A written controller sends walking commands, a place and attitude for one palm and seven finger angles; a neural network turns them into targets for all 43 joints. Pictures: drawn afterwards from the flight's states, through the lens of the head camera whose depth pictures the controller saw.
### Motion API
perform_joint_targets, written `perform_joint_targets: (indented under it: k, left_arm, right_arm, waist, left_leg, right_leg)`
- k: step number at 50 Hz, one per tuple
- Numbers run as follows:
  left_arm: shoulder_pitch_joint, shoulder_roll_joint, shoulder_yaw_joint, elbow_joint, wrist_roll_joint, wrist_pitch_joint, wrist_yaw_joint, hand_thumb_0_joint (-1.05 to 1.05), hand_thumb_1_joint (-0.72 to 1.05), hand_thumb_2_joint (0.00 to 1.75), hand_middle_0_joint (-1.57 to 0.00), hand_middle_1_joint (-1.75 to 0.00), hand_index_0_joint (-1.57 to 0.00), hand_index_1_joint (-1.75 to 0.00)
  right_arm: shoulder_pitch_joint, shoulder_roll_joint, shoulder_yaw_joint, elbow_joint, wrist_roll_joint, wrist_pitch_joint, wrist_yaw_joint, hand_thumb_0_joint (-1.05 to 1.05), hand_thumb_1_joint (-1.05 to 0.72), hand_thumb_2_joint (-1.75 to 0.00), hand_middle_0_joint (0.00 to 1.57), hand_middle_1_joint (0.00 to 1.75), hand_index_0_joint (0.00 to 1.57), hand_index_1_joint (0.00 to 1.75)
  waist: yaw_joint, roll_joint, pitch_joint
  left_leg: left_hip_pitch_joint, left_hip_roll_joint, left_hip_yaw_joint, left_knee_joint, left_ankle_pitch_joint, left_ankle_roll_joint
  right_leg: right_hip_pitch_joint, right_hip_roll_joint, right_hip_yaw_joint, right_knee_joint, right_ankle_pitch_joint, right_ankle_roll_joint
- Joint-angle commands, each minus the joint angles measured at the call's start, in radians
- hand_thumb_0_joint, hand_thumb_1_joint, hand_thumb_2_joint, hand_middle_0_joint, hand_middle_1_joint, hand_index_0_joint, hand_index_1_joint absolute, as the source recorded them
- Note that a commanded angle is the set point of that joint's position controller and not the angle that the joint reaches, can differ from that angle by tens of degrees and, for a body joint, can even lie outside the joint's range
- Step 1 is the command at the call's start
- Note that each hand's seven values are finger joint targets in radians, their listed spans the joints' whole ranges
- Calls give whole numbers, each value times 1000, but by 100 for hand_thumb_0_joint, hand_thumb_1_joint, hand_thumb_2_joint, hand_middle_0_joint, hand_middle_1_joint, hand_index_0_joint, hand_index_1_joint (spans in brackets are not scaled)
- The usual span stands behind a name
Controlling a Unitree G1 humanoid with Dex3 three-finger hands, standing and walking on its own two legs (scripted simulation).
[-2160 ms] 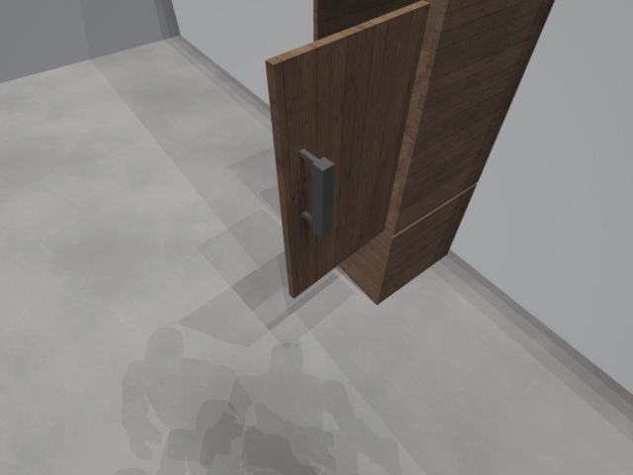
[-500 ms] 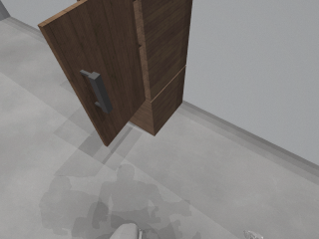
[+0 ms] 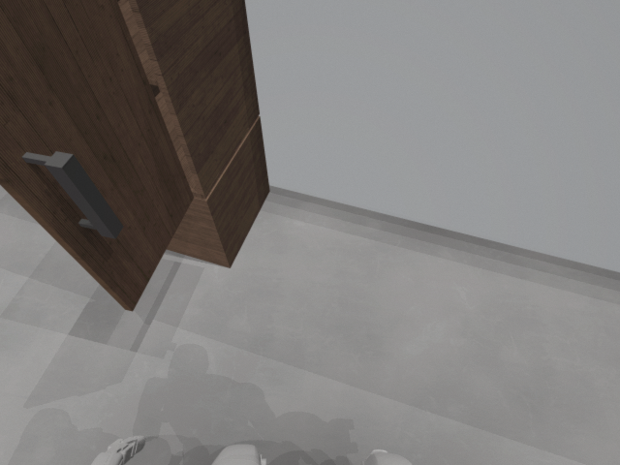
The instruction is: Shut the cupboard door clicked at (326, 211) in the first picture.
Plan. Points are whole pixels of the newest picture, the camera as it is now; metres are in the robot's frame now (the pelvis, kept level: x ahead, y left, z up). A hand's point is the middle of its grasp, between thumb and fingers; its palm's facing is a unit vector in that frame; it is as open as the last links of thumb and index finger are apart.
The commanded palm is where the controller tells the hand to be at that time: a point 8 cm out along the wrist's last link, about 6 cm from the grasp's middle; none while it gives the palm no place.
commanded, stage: walk around to get in front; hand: left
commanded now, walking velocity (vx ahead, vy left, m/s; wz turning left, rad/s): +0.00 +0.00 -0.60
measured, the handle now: (75, 197) +0.45 +0.40 +0.03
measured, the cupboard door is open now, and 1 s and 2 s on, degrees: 95 95 95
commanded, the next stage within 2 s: none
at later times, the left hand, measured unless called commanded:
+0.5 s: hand (230, 413) +0.19 +0.14 -0.14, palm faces -0.32 -0.91 -0.26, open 7.4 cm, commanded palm none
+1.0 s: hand (266, 399) +0.22 +0.09 -0.14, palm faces -0.56 -0.80 -0.22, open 7.4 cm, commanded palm none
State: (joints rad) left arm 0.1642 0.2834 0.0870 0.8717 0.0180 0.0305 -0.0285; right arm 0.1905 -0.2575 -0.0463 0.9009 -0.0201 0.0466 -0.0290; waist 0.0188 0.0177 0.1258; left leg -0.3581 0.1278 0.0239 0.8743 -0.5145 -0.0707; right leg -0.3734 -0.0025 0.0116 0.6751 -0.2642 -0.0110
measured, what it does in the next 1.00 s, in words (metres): steps on the spot, turning right: left foot, then right foot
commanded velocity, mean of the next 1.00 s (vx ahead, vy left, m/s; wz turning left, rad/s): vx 0.00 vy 0.00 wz -0.60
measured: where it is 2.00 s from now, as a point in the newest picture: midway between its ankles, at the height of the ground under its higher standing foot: outside the picture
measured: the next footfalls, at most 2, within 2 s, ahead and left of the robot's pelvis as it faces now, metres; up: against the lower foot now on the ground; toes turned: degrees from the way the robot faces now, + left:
left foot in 0.18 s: +0.07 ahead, +0.13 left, +0.00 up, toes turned -4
right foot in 0.46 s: +0.00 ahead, -0.14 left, +0.00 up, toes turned -21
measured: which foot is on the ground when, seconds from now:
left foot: up 0.00-0.16, down 0.18-0.46, up 0.48-0.74, down 0.76-1.00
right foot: down 0.00-0.16, up 0.18-0.44, down 0.46-0.76, up 0.78-1.00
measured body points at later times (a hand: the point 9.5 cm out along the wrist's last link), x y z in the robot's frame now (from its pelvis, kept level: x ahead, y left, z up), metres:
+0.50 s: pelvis +0.01 -0.02 +0.01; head +0.05 -0.04 +0.45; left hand +0.21 +0.19 -0.12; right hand -0.05 -0.27 -0.14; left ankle +0.03 +0.13 -0.70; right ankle -0.04 -0.12 -0.72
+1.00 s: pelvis +0.01 -0.03 +0.02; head +0.06 -0.05 +0.47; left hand +0.25 +0.13 -0.12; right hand -0.08 -0.27 -0.12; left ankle +0.10 +0.09 -0.72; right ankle -0.07 -0.12 -0.68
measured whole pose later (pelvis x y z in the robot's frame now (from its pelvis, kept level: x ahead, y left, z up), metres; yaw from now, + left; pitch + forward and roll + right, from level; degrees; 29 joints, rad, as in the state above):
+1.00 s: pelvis +0.01 -0.03 +0.02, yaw -37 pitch +1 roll -2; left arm 0.15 0.25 0.09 0.89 0.02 0.07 -0.04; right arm 0.22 -0.22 -0.02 0.89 -0.04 0.01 -0.03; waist 0.01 0.02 0.10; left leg -0.27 0.16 0.11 0.56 -0.29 -0.05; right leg -0.38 -0.01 -0.06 0.80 -0.46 0.03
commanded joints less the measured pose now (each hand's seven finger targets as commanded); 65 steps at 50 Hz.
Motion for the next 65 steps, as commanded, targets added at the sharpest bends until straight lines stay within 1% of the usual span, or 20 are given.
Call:
perform_joint_targets:
  k: [1,6,7,8,10,14,20,21,23,26,36,38,39,44,50,51,52,53,58,65]
  left_arm:
    - [18,195,40,-60,16,3,33,0,90,90,-20,-30,-20,-30]
    - [-40,168,28,-61,4,8,31,0,90,90,-20,-30,-20,-30]
    - [-47,127,18,-70,-3,15,28,0,90,90,-20,-30,-20,-30]
    - [-37,58,4,-95,-14,23,15,0,90,90,-20,-30,-20,-30]
    - [-82,92,16,-104,8,15,-2,0,90,90,-20,-30,-20,-30]
    - [-73,26,1,-71,0,20,-19,0,90,90,-20,-30,-20,-30]
    - [-34,33,-4,-61,-5,0,-11,0,90,90,-20,-30,-20,-30]
    - [25,72,7,-44,-2,-6,-5,0,90,90,-20,-30,-20,-30]
    - [146,244,42,-8,0,-15,25,0,90,90,-20,-30,-20,-30]
    - [62,160,34,-24,-1,-14,47,0,90,90,-20,-30,-20,-30]
    - [-45,128,29,-61,0,4,35,0,90,90,-20,-30,-20,-30]
    - [-6,33,9,-97,-13,11,18,0,90,90,-20,-30,-20,-30]
    - [-37,72,20,-118,-5,3,6,0,90,90,-20,-30,-20,-30]
    - [-37,19,13,-67,3,16,-19,0,90,90,-20,-30,-20,-30]
    - [27,41,8,-47,-1,1,-15,0,90,90,-20,-30,-20,-30]
    - [84,105,22,-31,4,-6,-7,0,90,90,-20,-30,-20,-30]
    - [128,225,45,-18,15,-16,11,0,90,90,-20,-30,-20,-30]
    - [181,262,48,-12,-1,-11,23,0,90,90,-20,-30,-20,-30]
    - [28,147,30,-38,8,-13,45,0,90,90,-20,-30,-20,-30]
    - [-51,123,26,-55,-1,7,33,0,90,90,-20,-30,-20,-30]
  right_arm:
    - [-62,-109,-33,-106,9,-25,1,0,-90,-90,20,30,20,30]
    - [106,-56,-16,-26,16,-42,-4,0,-90,-90,20,30,20,30]
    - [143,-97,-23,-21,12,-50,-9,0,-90,-90,20,30,20,30]
    - [153,-210,-42,-29,-10,-61,-13,0,-90,-90,20,30,20,30]
    - [120,-233,-42,-53,-19,-71,-17,0,-90,-90,20,30,20,30]
    - [65,-164,-24,-54,-20,-66,-18,0,-90,-90,20,30,20,30]
    - [125,-194,-48,-27,-8,-51,-5,0,-90,-90,20,30,20,30]
    - [109,-181,-50,-39,-1,-47,0,0,-90,-90,20,30,20,30]
    - [4,-80,-24,-113,13,-33,1,0,-90,-90,20,30,20,30]
    - [-27,-87,-29,-88,11,-26,-10,0,-90,-90,20,30,20,30]
    - [92,-71,-31,-42,17,-41,-9,0,-90,-90,20,30,20,30]
    - [148,-238,-59,-53,-11,-57,-18,0,-90,-90,20,30,20,30]
    - [128,-256,-58,-77,-14,-56,-22,0,-90,-90,20,30,20,30]
    - [33,-156,-31,-81,-21,-58,-19,0,-90,-90,20,30,20,30]
    - [62,-196,-54,-61,-7,-40,-3,0,-90,-90,20,30,20,30]
    - [39,-167,-52,-78,2,-36,1,0,-90,-90,20,30,20,30]
    - [5,-72,-32,-121,10,-34,9,0,-90,-90,20,30,20,30]
    - [-51,-93,-24,-140,10,-24,1,0,-90,-90,20,30,20,30]
    - [-38,-65,-25,-82,14,-29,-1,0,-90,-90,20,30,20,30]
    - [112,-87,-29,-37,14,-44,-9,0,-90,-90,20,30,20,30]
  waist:
    - [16,-324,-139]
    - [-64,-135,-199]
    - [-81,-14,-195]
    - [-78,295,-162]
    - [-60,135,-129]
    - [-25,200,-126]
    - [-31,179,-186]
    - [-3,100,-183]
    - [78,-297,-182]
    - [24,-304,-181]
    - [-76,-139,-166]
    - [-82,322,-184]
    - [-77,183,-157]
    - [-28,179,-142]
    - [-15,171,-178]
    - [17,35,-176]
    - [42,-324,-170]
    - [100,-295,-178]
    - [1,-196,-203]
    - [-78,-102,-179]
  left_leg:
    - [-195,-39,-34,258,-21,20]
    - [158,-107,46,-297,214,18]
    - [260,-34,-51,-467,203,46]
    - [287,239,-384,-644,143,150]
    - [126,362,-451,-658,258,274]
    - [184,188,-51,-514,651,182]
    - [221,197,56,-353,732,120]
    - [113,163,95,-255,605,72]
    - [-229,-36,114,128,-152,-11]
    - [-293,-16,-29,262,-10,-11]
    - [225,-89,8,-391,279,19]
    - [313,352,-467,-640,260,210]
    - [158,410,-492,-648,228,286]
    - [180,193,-73,-522,591,186]
    - [131,177,52,-337,571,110]
    - [-2,127,93,-203,403,54]
    - [-238,-34,188,26,-54,-13]
    - [-243,-35,35,173,-150,0]
    - [-159,-46,-2,106,35,-11]
    - [235,-64,-11,-438,281,22]
  right_leg:
    - [126,-255,404,-333,107,-198]
    - [22,-155,316,-196,224,-113]
    - [-90,-82,262,-116,77,-59]
    - [-247,63,101,131,-206,14]
    - [-214,8,57,464,-292,37]
    - [-145,-26,-45,344,-219,60]
    - [130,18,-125,-133,-39,17]
    - [268,-22,-70,-247,128,-7]
    - [384,-414,388,-329,662,-209]
    - [383,-267,298,-245,706,-204]
    - [-2,-124,316,-196,223,-86]
    - [-228,85,48,211,-353,30]
    - [-179,13,56,380,-351,38]
    - [-124,-24,-46,332,-232,58]
    - [176,20,-132,-148,-12,21]
    - [310,-75,3,-270,140,-18]
    - [412,-353,385,-359,381,-130]
    - [317,-423,441,-368,407,-224]
    - [277,-232,256,-248,576,-188]
    - [-13,-117,279,-174,185,-74]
